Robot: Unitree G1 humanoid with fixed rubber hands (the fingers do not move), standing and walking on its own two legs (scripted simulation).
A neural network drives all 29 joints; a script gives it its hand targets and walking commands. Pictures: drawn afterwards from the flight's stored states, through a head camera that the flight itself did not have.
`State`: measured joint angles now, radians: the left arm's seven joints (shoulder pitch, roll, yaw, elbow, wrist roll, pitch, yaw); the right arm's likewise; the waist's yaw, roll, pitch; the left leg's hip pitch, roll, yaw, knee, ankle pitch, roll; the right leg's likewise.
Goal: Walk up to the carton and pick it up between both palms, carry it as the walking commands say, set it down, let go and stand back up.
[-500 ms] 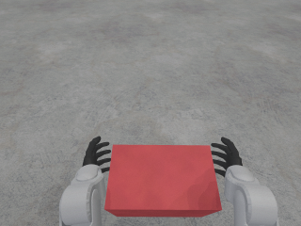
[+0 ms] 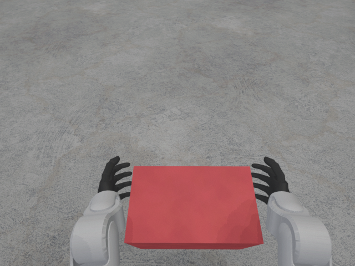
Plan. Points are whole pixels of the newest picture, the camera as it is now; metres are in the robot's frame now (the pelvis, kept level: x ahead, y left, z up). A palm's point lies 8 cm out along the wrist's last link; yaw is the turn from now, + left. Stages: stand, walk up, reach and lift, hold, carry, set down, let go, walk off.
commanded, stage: carry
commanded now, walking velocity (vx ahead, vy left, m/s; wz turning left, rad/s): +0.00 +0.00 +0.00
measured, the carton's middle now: (190, 211) +0.26 +0.00 +0.00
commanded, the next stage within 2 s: hold in 1.58 s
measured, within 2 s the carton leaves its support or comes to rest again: neither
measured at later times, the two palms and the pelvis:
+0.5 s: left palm (115, 202) +0.23 +0.14 +0.11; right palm (301, 223) +0.19 -0.18 +0.11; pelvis -0.03 +0.01 +0.01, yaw -6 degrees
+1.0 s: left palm (106, 203) +0.23 +0.15 +0.11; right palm (291, 218) +0.20 -0.16 +0.11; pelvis -0.04 +0.02 +0.01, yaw -5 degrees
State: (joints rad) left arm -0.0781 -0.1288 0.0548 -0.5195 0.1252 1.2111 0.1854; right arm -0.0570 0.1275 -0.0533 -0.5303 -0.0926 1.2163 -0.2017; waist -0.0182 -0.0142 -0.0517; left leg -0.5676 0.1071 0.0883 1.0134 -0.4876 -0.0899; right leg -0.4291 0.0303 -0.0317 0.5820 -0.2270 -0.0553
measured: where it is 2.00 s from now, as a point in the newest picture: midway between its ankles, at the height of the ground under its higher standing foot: outside the picture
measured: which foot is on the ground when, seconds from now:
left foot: up 0.00-0.10, down 0.12-1.00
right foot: down 0.00-1.00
